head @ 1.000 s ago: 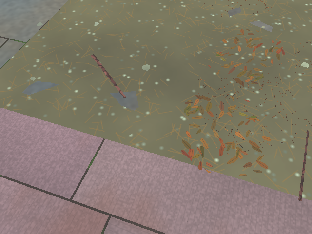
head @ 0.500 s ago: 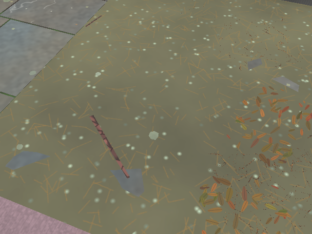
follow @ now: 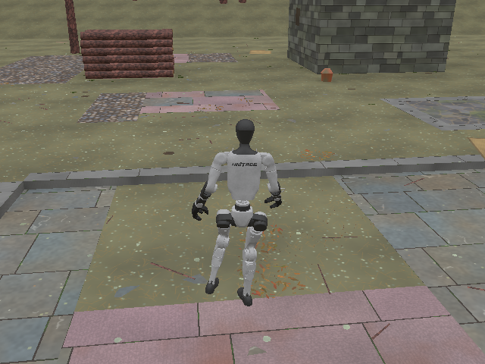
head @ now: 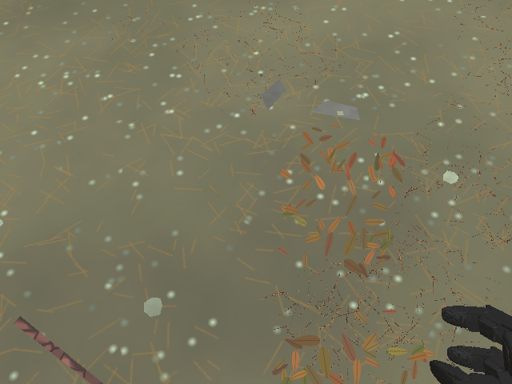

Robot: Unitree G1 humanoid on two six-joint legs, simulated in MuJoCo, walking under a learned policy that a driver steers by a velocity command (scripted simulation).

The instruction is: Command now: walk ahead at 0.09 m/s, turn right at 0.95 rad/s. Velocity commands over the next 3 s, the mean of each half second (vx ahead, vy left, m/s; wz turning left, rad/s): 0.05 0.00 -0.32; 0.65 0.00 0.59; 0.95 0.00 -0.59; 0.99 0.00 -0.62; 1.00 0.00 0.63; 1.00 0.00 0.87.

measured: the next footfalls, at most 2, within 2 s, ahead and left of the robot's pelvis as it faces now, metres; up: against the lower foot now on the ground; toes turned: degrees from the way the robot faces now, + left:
left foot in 0.20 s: +0.21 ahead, +0.16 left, +0.00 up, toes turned -20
right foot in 0.54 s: +0.08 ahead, -0.05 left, +0.00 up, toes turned +2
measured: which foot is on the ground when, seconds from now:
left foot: up 0.00-0.18, down 0.20-0.54, up 0.56-1.00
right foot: down 0.00-0.20, up 0.22-0.52, down 0.54-1.00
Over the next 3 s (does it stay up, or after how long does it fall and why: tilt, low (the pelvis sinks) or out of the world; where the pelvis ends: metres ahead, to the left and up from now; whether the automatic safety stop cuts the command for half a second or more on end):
stays up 2.04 0.10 0.00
